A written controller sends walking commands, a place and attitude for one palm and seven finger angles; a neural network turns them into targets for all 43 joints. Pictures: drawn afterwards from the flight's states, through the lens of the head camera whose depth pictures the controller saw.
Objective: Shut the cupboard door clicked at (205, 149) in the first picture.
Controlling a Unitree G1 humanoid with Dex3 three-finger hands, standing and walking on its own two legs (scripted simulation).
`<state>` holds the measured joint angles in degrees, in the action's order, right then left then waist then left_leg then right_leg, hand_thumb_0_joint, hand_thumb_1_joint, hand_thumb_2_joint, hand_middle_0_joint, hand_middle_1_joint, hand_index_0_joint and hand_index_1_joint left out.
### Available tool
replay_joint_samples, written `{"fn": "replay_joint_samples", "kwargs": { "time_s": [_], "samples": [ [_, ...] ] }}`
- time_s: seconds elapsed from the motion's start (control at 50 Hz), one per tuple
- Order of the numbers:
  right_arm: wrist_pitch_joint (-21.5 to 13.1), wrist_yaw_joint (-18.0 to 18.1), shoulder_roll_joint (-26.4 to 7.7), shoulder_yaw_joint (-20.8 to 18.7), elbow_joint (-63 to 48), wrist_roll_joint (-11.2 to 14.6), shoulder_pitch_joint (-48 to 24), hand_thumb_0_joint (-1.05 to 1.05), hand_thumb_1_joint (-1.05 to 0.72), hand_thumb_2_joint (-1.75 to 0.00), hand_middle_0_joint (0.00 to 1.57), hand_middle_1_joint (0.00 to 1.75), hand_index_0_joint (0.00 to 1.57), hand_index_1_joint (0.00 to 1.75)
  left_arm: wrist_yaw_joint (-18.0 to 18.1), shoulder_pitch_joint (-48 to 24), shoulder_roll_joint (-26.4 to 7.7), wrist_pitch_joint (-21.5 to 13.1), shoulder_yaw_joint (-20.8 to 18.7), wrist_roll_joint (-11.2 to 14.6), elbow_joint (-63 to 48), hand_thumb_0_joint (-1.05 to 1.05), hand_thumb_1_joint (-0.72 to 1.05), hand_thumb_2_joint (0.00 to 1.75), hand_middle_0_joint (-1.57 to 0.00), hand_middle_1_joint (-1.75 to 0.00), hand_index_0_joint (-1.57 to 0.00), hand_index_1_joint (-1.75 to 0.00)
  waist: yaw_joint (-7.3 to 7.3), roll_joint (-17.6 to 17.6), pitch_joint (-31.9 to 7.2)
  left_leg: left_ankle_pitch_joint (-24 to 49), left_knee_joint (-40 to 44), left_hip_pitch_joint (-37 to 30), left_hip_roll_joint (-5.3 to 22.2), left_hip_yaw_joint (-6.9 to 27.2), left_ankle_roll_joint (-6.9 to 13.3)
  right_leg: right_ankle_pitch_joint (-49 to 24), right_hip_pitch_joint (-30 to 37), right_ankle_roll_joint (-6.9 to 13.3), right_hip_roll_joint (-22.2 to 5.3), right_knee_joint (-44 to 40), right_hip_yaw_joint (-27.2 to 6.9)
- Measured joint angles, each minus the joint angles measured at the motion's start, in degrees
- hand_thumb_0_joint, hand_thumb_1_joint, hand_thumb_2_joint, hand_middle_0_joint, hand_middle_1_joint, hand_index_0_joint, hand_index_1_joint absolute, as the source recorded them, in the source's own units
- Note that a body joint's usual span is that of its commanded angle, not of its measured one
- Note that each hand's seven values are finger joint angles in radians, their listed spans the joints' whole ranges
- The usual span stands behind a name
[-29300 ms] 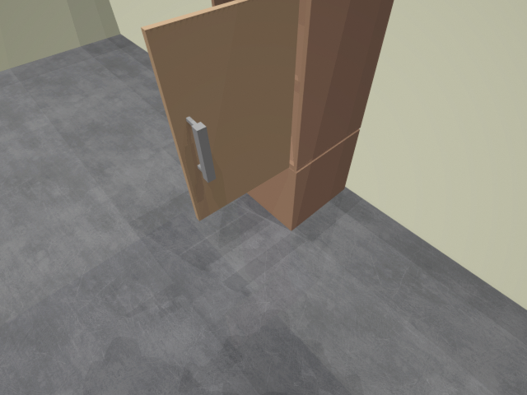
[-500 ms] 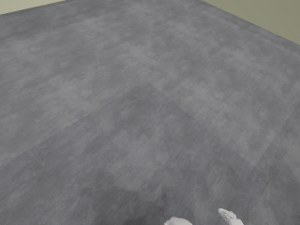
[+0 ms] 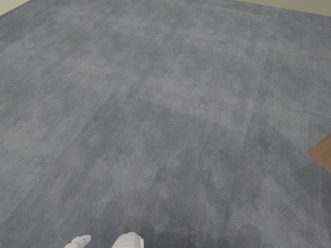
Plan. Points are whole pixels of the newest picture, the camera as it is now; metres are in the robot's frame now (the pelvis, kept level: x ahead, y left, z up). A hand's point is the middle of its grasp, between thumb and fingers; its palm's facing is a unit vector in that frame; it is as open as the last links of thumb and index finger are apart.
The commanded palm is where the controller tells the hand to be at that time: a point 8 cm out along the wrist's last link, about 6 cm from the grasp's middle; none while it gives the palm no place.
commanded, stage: turn to face it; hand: left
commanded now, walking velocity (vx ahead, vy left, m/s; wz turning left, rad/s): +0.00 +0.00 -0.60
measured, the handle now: out of the picture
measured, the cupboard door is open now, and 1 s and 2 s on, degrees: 57 57 57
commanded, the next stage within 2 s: take the last steps up to it in 1.58 s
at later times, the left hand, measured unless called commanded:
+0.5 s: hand (107, 227) +0.19 +0.18 -0.16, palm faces -0.30 -0.92 -0.25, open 7.4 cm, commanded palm none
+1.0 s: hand (125, 207) +0.25 +0.14 -0.18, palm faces -0.52 -0.83 -0.21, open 7.4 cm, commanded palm none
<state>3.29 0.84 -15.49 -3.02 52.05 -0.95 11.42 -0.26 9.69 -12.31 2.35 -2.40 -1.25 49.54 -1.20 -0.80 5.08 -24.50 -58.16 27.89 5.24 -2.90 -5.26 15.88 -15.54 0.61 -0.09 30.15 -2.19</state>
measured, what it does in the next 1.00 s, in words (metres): steps on the spot, turning right: left foot, then right foot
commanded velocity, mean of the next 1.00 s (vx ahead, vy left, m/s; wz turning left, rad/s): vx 0.00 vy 0.00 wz -0.60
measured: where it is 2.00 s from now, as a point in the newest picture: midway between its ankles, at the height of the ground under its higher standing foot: outside the picture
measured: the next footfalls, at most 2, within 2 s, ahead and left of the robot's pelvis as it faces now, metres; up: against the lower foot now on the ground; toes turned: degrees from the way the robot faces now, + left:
left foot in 0.14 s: +0.08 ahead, +0.15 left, +0.00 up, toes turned -1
right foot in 0.52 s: +0.01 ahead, -0.12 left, +0.00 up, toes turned -23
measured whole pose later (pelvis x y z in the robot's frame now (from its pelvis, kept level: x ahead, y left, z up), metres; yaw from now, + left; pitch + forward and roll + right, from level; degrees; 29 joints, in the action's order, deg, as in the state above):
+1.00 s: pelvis +0.06 +0.00 +0.00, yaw -35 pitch +2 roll -1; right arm 0.7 1.3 -12.1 -0.4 48.6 -1.8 9.4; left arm -0.9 10.9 -15.3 4.1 -4.5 -1.0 51.4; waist 0.9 2.6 4.1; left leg -17.8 -32.6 16.6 3.9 -5.2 0.2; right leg 29.8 -25.1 -1.6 3.1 58.1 -3.1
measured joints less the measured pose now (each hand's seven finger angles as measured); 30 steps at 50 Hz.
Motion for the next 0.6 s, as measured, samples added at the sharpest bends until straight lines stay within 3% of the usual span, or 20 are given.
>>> {"fn": "replay_joint_samples", "kwargs": {
  "time_s": [0.08, 0.14, 0.16, 0.18, 0.22, 0.26, 0.3, 0.42, 0.48, 0.52, 0.56, 0.6],
  "samples": [
    [-0.8, -0.2, 1.4, 0.5, -1.4, 0.2, -1.2, 0.01, -0.91, -0.89, 0.20, 0.30, 0.20, 0.30, -0.3, 0.4, -0.2, 0.4, -0.2, -0.2, 0.4, 0.01, 0.90, 0.90, -0.20, -0.30, -0.21, -0.30, 0.60, 1.4, -0.4, 1.3, 10.8, -2.9, -1.4, 0.3, 0.1, 0.1, -0.5, -0.7, 0.6, 0.3, -2.6],
    [-1.9, -0.1, 2.0, 1.0, -2.2, 0.4, -1.3, 0.00, -0.91, -0.89, 0.20, 0.30, 0.20, 0.30, -0.3, 0.9, -0.6, 0.8, -0.6, 0.1, 0.5, 0.01, 0.90, 0.90, -0.21, -0.30, -0.21, -0.30, 1.00, 1.8, -1.2, 6.8, 23.3, -8.2, -2.3, 0.2, 0.8, 1.7, -1.9, -1.8, 1.8, 3.2, -4.4],
    [-2.5, 0.1, 2.3, 1.2, -2.2, 0.1, -1.2, 0.00, -0.91, -0.89, 0.20, 0.30, 0.20, 0.30, -0.3, 0.8, -0.9, 1.2, -0.9, 0.4, 0.6, 0.01, 0.90, 0.90, -0.21, -0.30, -0.21, -0.30, 0.93, 2.1, -1.4, 8.3, 24.4, -8.4, -2.4, -0.2, 3.1, 3.3, -3.1, -1.7, 2.0, 5.7, -4.7],
    [-2.8, 0.1, 2.8, 1.5, -2.2, -0.1, -1.3, 0.00, -0.91, -0.89, 0.20, 0.30, 0.20, 0.30, -0.3, 0.6, -1.4, 1.5, -1.2, 0.5, 0.8, 0.01, 0.90, 0.90, -0.21, -0.30, -0.21, -0.30, 1.08, 2.8, -1.3, 8.1, 23.5, -8.3, -2.3, -0.9, 4.5, 7.6, -4.7, -1.7, 2.1, 10.5, -4.4],
    [-2.9, 0.2, 3.7, 2.3, -2.6, -0.7, -0.8, 0.00, -0.91, -0.89, 0.20, 0.30, 0.20, 0.30, -0.5, 0.5, -2.3, 2.1, -1.8, 0.4, 0.9, 0.01, 0.90, 0.90, -0.20, -0.30, -0.21, -0.30, 1.37, 3.5, -1.1, 7.1, 23.2, -9.1, -1.3, -2.4, 5.4, 12.8, -8.4, -1.9, 2.4, 22.1, -2.4],
    [-2.9, 0.4, 4.2, 2.8, -2.8, -1.0, 0.0, 0.00, -0.91, -0.89, 0.20, 0.30, 0.20, 0.30, -1.0, 0.3, -2.9, 2.3, -2.3, 0.1, 1.0, 0.01, 0.91, 0.90, -0.20, -0.30, -0.21, -0.30, 1.41, 3.4, -1.2, 7.5, 25.2, -10.6, -0.3, -3.4, 5.2, 12.6, -10.8, -2.6, 1.9, 30.8, -0.1],
    [-2.8, 0.6, 4.4, 2.9, -2.7, -1.1, 0.5, 0.00, -0.91, -0.89, 0.20, 0.30, 0.20, 0.30, -1.4, 0.2, -3.2, 2.4, -2.6, 0.1, 0.8, 0.01, 0.91, 0.90, -0.20, -0.30, -0.20, -0.30, 1.59, 2.9, -1.0, 8.5, 27.6, -12.1, 0.6, -4.5, 4.9, 11.3, -11.8, -3.3, 1.0, 34.1, 1.6],
    [-2.6, 0.4, 3.6, 2.1, -2.0, -1.1, 1.1, 0.00, -0.90, -0.89, 0.21, 0.30, 0.20, 0.30, -2.0, -0.1, -2.7, 2.5, -2.5, 0.2, 0.3, 0.01, 0.91, 0.90, -0.20, -0.30, -0.20, -0.30, 1.24, 0.4, -0.2, 8.1, 28.9, -14.6, 3.7, -8.5, 3.8, 10.7, -8.0, -3.5, -1.2, 22.2, 5.1],
    [-2.3, 0.0, 2.4, 1.3, -1.5, -0.9, 1.5, 0.00, -0.90, -0.89, 0.21, 0.30, 0.20, 0.30, -2.1, -0.4, -2.2, 2.1, -2.0, 0.2, 0.2, 0.01, 0.91, 0.90, -0.20, -0.30, -0.20, -0.30, 0.64, -0.8, 0.0, 6.0, 25.8, -14.6, 5.2, -10.4, 2.6, 7.0, -3.9, -2.6, -1.1, 11.9, 6.5],
    [-1.8, -0.3, 1.7, 0.7, -1.2, -0.5, 2.4, 0.00, -0.90, -0.89, 0.21, 0.30, 0.20, 0.30, -2.1, 0.0, -2.4, 1.0, -1.6, 0.0, -0.4, 0.01, 0.91, 0.90, -0.20, -0.30, -0.20, -0.30, 0.61, -0.6, -0.8, 3.4, 20.7, -13.0, 5.8, -11.1, 1.8, 2.3, -0.3, -0.9, -1.2, 3.6, 6.3],
    [-0.3, 0.0, 0.0, 0.1, -0.2, -0.1, 1.5, 0.00, -0.91, -0.89, 0.20, 0.30, 0.20, 0.30, -1.4, -0.5, -1.2, 0.0, -1.1, 0.1, 0.0, 0.01, 0.91, 0.90, -0.20, -0.30, -0.20, -0.30, 0.69, -2.5, -0.3, -4.3, 9.9, -8.7, 4.9, -5.9, 1.5, 4.7, -1.5, 0.7, 0.0, 6.0, 5.8],
    [0.7, 0.4, -0.9, -0.3, 0.3, 0.0, 0.5, 0.01, -0.91, -0.89, 0.20, 0.30, 0.20, 0.30, -0.7, -0.3, -0.1, -0.3, -0.7, 0.1, -0.1, 0.01, 0.91, 0.90, -0.20, -0.30, -0.20, -0.30, 0.57, -3.3, 0.0, -5.7, 0.2, -4.4, 2.6, -1.9, 1.4, 4.1, -1.1, 1.2, 0.4, 5.3, 5.0]
  ]
}}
